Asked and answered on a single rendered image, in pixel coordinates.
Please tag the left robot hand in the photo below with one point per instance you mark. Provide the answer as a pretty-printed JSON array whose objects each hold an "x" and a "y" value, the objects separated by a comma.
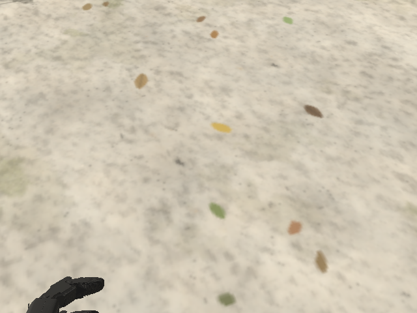
[{"x": 64, "y": 292}]

